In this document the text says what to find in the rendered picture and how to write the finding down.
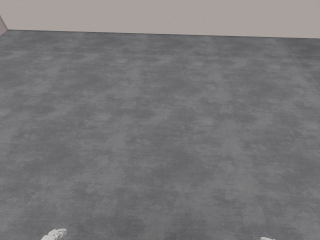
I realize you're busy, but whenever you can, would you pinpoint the robot left hand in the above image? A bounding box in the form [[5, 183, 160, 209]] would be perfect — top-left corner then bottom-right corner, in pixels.
[[41, 228, 67, 240]]

